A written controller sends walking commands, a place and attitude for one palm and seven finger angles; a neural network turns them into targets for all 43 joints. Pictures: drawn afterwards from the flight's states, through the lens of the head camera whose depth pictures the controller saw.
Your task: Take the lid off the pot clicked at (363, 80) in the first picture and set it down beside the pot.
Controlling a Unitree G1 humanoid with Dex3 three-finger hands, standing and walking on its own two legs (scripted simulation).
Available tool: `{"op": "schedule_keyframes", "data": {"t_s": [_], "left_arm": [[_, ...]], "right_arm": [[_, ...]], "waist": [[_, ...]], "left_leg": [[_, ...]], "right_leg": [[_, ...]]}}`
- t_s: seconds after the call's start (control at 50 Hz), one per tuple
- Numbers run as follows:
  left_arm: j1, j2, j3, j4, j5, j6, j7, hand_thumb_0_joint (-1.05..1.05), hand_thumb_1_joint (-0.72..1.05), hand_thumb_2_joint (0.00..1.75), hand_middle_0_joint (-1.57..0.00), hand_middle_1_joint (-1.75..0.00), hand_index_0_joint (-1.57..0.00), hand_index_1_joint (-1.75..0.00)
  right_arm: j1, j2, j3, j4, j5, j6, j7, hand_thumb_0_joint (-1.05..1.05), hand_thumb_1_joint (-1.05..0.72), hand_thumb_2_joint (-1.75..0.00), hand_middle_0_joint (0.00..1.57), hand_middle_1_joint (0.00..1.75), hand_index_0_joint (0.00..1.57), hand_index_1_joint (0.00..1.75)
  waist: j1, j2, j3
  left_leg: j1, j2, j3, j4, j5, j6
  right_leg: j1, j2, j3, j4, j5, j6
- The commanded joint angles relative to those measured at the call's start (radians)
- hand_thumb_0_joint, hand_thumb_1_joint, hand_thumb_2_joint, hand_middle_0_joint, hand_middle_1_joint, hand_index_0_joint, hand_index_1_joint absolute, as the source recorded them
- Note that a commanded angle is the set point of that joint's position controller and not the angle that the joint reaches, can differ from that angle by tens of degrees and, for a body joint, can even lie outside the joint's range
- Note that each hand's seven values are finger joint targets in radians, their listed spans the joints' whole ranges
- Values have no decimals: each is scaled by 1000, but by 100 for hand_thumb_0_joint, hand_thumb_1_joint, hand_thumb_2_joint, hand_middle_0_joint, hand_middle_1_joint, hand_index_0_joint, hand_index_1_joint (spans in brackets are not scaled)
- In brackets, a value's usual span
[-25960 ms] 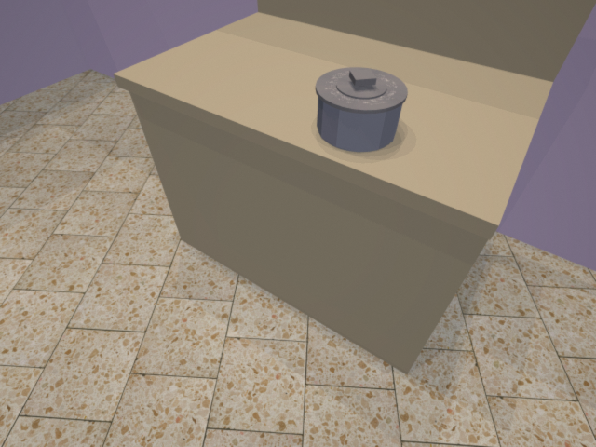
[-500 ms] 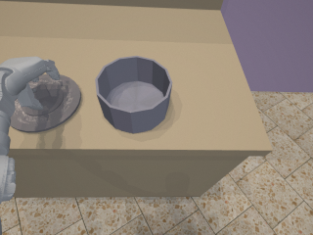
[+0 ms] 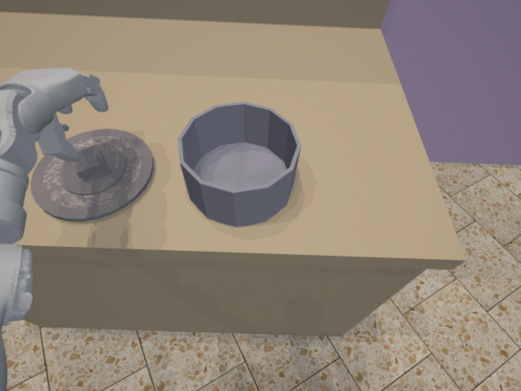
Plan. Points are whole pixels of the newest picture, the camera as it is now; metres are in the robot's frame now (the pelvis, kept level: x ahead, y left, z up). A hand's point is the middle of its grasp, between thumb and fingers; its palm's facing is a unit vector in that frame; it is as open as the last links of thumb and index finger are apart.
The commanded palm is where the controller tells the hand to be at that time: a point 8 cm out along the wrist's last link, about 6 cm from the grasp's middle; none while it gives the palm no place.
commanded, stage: raise the empty hand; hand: left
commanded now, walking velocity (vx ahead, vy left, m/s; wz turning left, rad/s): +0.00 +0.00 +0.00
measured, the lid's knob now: (88, 161) +0.47 +0.29 +0.05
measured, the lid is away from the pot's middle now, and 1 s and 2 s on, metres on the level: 0.26 0.26 0.26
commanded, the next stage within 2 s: draw the hand back to the body in 0.50 s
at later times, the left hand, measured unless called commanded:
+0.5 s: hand (51, 94) +0.47 +0.28 +0.19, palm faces -0.30 -0.06 -0.95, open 11.0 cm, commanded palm +0.46 +0.27 +0.25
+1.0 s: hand (42, 124) +0.42 +0.28 +0.18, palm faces -0.28 -0.03 -0.96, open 11.0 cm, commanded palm +0.39 +0.27 +0.25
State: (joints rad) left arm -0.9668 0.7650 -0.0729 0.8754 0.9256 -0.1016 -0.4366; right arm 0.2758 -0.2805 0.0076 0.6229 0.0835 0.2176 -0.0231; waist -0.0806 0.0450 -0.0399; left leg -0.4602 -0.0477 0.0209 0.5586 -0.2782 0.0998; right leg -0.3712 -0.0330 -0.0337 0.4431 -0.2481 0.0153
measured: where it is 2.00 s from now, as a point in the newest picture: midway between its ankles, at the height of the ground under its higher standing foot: outside the picture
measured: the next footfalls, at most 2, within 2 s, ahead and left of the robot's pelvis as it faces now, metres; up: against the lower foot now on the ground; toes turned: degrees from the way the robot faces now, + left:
none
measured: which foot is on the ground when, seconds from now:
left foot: down 0.00-1.00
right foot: down 0.00-1.00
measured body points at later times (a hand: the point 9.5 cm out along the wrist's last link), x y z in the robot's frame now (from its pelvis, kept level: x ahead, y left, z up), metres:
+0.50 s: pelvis +0.00 +0.00 +0.00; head +0.06 +0.00 +0.45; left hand +0.48 +0.28 +0.24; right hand +0.07 -0.27 -0.12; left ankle -0.01 +0.05 -0.73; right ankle -0.03 -0.17 -0.73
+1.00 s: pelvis -0.01 -0.02 +0.01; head +0.05 -0.02 +0.45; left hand +0.43 +0.28 +0.23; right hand +0.10 -0.28 -0.11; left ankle -0.01 +0.05 -0.73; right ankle -0.03 -0.17 -0.73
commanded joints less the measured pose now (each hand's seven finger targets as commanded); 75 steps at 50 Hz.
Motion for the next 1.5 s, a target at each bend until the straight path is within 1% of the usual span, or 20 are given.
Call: {"op": "schedule_keyframes", "data": {"t_s": [0.0,0.04,0.1,0.14,0.22,0.26,0.34,0.48,0.56,0.86,0.94,1.0,1.06,1.08,1.1,1.14,1.18,1.24,1.34,1.48], "left_arm": [[-493,265,91,-195,-12,22,33,0,-8,79,-41,-74,-41,-74],[-516,317,116,-175,-10,26,29,0,-8,79,-41,-74,-41,-74],[-541,262,72,-184,-5,42,19,0,-8,79,-41,-74,-41,-74],[-586,328,120,-279,4,39,20,0,-8,79,-41,-74,-41,-74],[-507,312,105,-166,-9,57,3,0,-8,79,-41,-74,-41,-74],[-600,257,54,-253,-1,71,-9,0,-8,79,-41,-74,-41,-74],[-614,319,102,-259,6,80,-16,0,-8,79,-41,-74,-41,-74],[-543,284,68,-172,8,93,-38,0,-8,79,-41,-74,-41,-74],[-607,278,65,-267,4,93,-47,0,-8,79,-41,-74,-41,-74],[-367,390,200,-434,-36,85,-43,0,-8,79,-41,-74,-41,-74],[-290,380,219,-550,-66,84,-48,0,-8,79,-41,-74,-41,-74],[-137,343,214,-468,-87,95,-59,0,-8,79,-41,-74,-41,-74],[-225,351,210,-687,-89,103,-58,0,-8,79,-41,-74,-41,-74],[-270,35,330,-749,-683,10,140,0,-8,79,-41,-74,-41,-74],[-87,31,311,-645,-721,-6,241,0,-8,79,-41,-74,-41,-74],[2,-22,330,-582,-867,-19,361,0,-8,79,-41,-74,-41,-74],[-50,19,384,-674,-923,-29,436,0,-8,79,-41,-74,-41,-74],[-65,138,529,-852,-929,-64,511,0,-1,80,-40,-71,-40,-71],[203,-18,498,-866,-976,-51,530,0,12,81,-37,-65,-37,-65],[328,-25,527,-984,-1006,-41,530,0,29,83,-33,-57,-33,-57]], "right_arm": [[58,-167,-65,-83,-5,-33,-8,0,-90,-90,20,30,20,30],[57,-176,-58,-83,-8,-31,-9,0,-90,-90,20,30,20,30],[50,-168,-61,-85,-3,-39,-9,0,-90,-90,20,30,20,30],[51,-172,-66,-97,-13,-42,-6,0,-90,-90,20,30,20,30],[46,-178,-59,-94,-4,-45,-5,0,-90,-90,20,30,20,30],[35,-169,-63,-98,-4,-43,-2,0,-90,-90,20,30,20,30],[49,-174,-65,-97,-10,-52,-4,0,-90,-90,20,30,20,30],[35,-173,-57,-99,2,-51,-3,0,-90,-90,20,30,20,30],[30,-170,-63,-101,-3,-47,-1,0,-90,-90,20,30,20,30],[-44,-166,-54,-161,2,-41,11,0,-90,-90,20,30,20,30],[-63,-158,-54,-173,-2,-46,19,0,-90,-90,20,30,20,30],[-91,-155,-42,-176,7,-45,21,0,-90,-90,20,30,20,30],[-124,-151,-51,-195,4,-39,28,0,-90,-90,20,30,20,30],[31,-68,-37,-229,7,-121,2,0,-90,-90,20,30,20,30],[-20,-97,-18,-202,-5,-153,-13,0,-90,-90,20,30,20,30],[-71,-118,-8,-174,-7,-190,-41,0,-90,-90,20,30,20,30],[-83,-129,-5,-144,-11,-216,-53,0,-90,-90,20,30,20,30],[-94,-122,-2,-123,-36,-259,-54,0,-90,-90,20,30,20,30],[-114,-110,-17,-114,-42,-297,-34,0,-90,-90,20,30,20,30],[-145,-110,-27,-115,-34,-305,-28,0,-90,-90,20,30,20,30]], "waist": [[-23,78,-408],[-18,45,-410],[-22,66,-395],[-15,104,-469],[-12,53,-380],[-23,77,-410],[-21,89,-442],[-18,24,-379],[-24,74,-405],[21,58,-403],[30,92,-421],[38,41,-329],[39,94,-392],[2,77,-342],[24,47,-281],[33,-77,-186],[41,-42,-196],[72,172,-291],[82,56,-227],[84,26,-212]], "left_leg": [[454,37,-109,-30,547,-40],[412,28,-99,-41,509,-33],[429,33,-100,-48,505,-38],[477,31,-106,-40,584,-40],[393,26,-90,-53,526,-37],[444,31,-102,-57,529,-40],[465,24,-107,-56,554,-40],[397,19,-85,-62,496,-32],[453,23,-98,-54,539,-35],[415,18,-87,-73,509,-20],[457,19,-96,-72,563,-21],[384,15,-83,-76,504,-22],[459,19,-98,-77,538,-22],[641,101,-96,-97,419,-67],[655,142,-151,-138,324,-72],[510,126,-115,-192,91,-55],[461,106,-87,-195,105,-55],[521,90,-69,-166,293,-73],[479,98,-30,-125,470,-66],[446,80,4,-100,432,-50]], "right_leg": [[-41,89,-37,-25,230,-61],[3,86,-34,-28,250,-61],[-14,86,-37,-32,236,-61],[19,87,-28,-34,275,-64],[36,77,-31,-40,274,-65],[12,83,-35,-45,257,-60],[29,87,-31,-50,264,-62],[47,87,-35,-47,273,-59],[15,90,-37,-51,264,-59],[117,77,-33,-53,287,-60],[118,79,-33,-58,292,-58],[118,76,-41,-58,282,-54],[119,74,-37,-61,277,-55],[49,68,-50,-65,189,-81],[18,63,-30,-75,76,-83],[74,51,-6,-103,78,-73],[139,43,-1,-96,130,-69],[211,39,2,-79,218,-75],[255,43,-6,-55,356,-63],[281,31,2,-45,437,-50]]}}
